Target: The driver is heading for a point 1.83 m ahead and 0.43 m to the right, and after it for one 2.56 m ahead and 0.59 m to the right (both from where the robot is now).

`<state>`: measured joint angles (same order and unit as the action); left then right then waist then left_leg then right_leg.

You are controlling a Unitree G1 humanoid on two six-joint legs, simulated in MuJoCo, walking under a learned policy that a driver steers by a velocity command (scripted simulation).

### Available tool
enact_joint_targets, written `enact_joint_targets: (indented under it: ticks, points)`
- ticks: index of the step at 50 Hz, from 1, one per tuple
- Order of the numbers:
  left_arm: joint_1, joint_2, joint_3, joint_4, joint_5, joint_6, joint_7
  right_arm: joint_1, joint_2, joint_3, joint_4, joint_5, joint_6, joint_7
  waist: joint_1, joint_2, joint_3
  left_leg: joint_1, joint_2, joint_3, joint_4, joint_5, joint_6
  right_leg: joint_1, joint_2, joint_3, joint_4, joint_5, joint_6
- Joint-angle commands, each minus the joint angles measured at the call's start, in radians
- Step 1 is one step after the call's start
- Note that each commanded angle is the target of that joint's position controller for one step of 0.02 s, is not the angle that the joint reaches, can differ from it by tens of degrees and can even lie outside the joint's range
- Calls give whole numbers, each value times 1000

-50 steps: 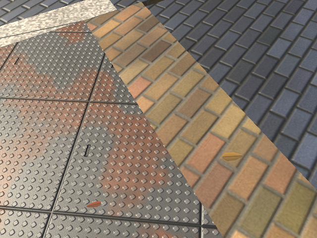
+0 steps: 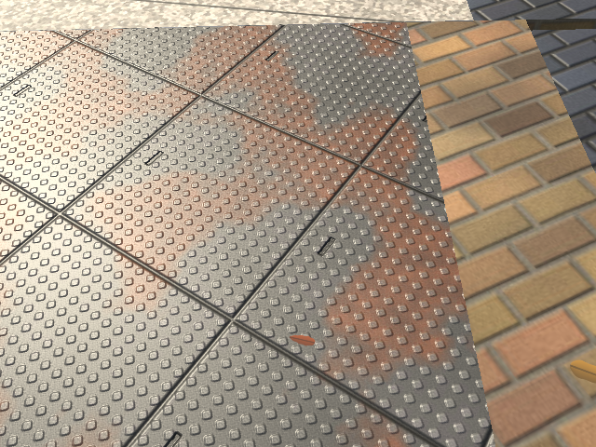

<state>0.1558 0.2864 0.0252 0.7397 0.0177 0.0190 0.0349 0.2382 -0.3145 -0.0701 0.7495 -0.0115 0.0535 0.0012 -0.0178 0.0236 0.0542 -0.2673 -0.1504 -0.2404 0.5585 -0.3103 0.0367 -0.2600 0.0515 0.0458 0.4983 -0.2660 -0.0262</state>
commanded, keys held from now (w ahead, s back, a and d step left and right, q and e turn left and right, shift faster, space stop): w+e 0.88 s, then w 0.04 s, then w+q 0.08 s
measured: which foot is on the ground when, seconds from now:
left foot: up 0.00-0.38, down 0.40-0.90, up 0.92-1.00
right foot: down 0.00-0.42, up 0.44-0.88, down 0.90-1.00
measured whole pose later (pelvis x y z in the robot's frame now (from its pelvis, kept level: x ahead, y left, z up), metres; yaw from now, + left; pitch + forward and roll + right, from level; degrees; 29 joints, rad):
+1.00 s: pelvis +0.36 -0.10 -0.01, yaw -28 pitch +1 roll -1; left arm 0.10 0.26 0.04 0.76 0.03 -0.02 -0.02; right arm 0.36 -0.24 -0.02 0.87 -0.01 -0.06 0.00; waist -0.05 0.01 0.08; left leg -0.31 0.06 0.05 1.26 -0.36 0.02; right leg -0.39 0.11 -0.09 0.57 -0.20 -0.14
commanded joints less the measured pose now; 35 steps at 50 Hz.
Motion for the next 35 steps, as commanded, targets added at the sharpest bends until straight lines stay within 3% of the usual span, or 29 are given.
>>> enact_joint_targets:
  ticks: [1, 2, 3, 4, 6, 8, 14, 17, 19, 20, 21, 22, 23, 24, 25, 26, 27, 30, 35]
  points:
    - [129, 235, 51, -10, 34, -17, -7, 8, -86, -6, -66, -20, -20, -14, 56, -225, -60, -269, -26, 43, 289, -276, 9, 152, -390, 598, -381, -456, -173]
    - [108, 186, 42, 3, 21, -18, -19, 8, -111, -14, -54, -30, -27, -15, 23, -162, 17, -288, 23, 25, 359, -211, 11, 104, -368, 588, -394, -517, -191]
    - [57, 139, 31, 3, 3, -22, -28, 13, -114, -13, -40, -35, -34, -4, -7, -149, 58, -295, 68, 73, 369, -132, -3, 88, -313, 505, -396, -456, -172]
    - [43, 126, 28, 4, -2, -26, -33, 19, -115, -11, -27, -40, -40, 9, -14, -168, 45, -283, 98, 138, 366, -81, -22, 107, -260, 430, -395, -365, -152]
    - [97, 122, 31, 30, -5, -40, -39, -10, -93, -2, -17, -48, -54, 27, 13, -169, 15, -273, 118, 201, 369, -23, -48, 141, -203, 361, -380, -217, -159]
    - [162, 132, 41, 62, -7, -53, -42, -73, -64, 9, -31, -38, -65, 36, 40, -157, 10, -294, 126, 221, 317, -8, -62, 175, -192, 348, -369, -166, -176]
    - [267, 155, 68, 106, -2, -61, -39, -207, -43, 26, -69, -20, -89, 26, 90, -160, -3, -271, 125, 232, 105, -28, -70, 194, -203, 394, -323, -125, -217]
    - [250, 162, 79, 98, 3, -60, -45, -202, -43, 30, -79, -8, -101, 16, 72, -155, -10, -146, 109, 230, 3, -21, -50, 103, -198, 425, -280, -107, -210]
    - [182, 162, 84, 77, -3, -56, -45, -82, -32, 30, -45, -2, -114, 1, -10, -122, -23, 112, 95, 234, -163, 93, -32, -51, -145, 404, -205, -80, -161]
    - [173, 137, 80, 70, -8, -61, -43, -3, -66, 19, -22, -9, -124, -14, -46, -76, -54, 300, 133, 202, -187, 108, -23, -174, -96, 368, -119, -101, -123]
    - [157, 73, 63, 46, -18, -73, -44, 116, -146, 0, -9, -23, -132, -31, -104, 54, -123, 476, 323, 14, -261, -92, 6, -306, -23, 264, 90, -201, -78]
    - [137, 20, 47, -1, -29, -77, -45, 184, -269, -29, -1, -33, -123, -37, -118, 264, -163, 513, 552, -380, -413, -450, 88, -463, 96, 87, 352, -313, -55]
    - [174, 92, 58, 19, -1, -64, -41, 137, -220, -25, 5, -37, -116, -35, -53, 151, -76, 388, 584, -417, -406, -502, 127, -489, -3, 74, 508, -266, -62]
    - [173, 98, 62, 43, 10, -60, -52, 80, -130, -3, -15, -27, -120, -27, -24, 61, -2, 309, 528, -320, -407, -421, 123, -482, -37, 80, 552, -180, -66]
    - [173, 78, 58, 57, 10, -58, -63, 48, -76, 11, -21, -23, -128, -21, -4, 42, 33, 267, 473, -189, -412, -241, 109, -466, -63, 72, 556, -110, -52]
    - [158, 73, 60, 57, 14, -53, -73, 38, -58, 17, -20, -22, -134, -22, 2, 62, 27, 262, 434, -92, -422, -127, 93, -460, -77, 53, 562, -62, -39]
    - [145, 73, 59, 58, 22, -45, -83, 51, -48, 21, -13, -21, -141, -23, -3, 71, 18, 262, 395, -5, -422, 3, 80, -460, -81, 34, 591, -20, -30]
    - [76, 54, 53, 23, 20, -33, -99, 116, -48, 18, 22, -11, -157, -11, -3, 79, -7, 295, 383, 127, -388, 347, 82, -507, -86, 15, 637, 50, -14]
    - [-104, 19, 29, -51, 20, -31, -120, 148, -30, 23, 61, -11, -157, -6, -16, 73, 33, 259, 353, 293, -393, 543, 83, -507, -85, -58, 443, 176, 2]
Velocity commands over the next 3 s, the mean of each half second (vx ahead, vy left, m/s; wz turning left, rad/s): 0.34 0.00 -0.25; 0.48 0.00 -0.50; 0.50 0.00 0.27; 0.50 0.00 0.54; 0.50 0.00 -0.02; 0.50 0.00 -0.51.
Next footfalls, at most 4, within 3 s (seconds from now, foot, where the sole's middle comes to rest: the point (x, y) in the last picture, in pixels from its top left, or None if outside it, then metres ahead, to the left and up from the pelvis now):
0.40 left None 0.19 0.10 -0.77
0.90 right None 0.43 -0.18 -0.77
1.46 left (386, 328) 0.74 -0.18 -0.77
1.96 right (450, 234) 1.03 -0.38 -0.77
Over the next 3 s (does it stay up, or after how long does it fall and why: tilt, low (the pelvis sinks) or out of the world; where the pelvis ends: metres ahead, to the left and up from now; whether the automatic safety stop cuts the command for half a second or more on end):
stays up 1.37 -0.32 -0.02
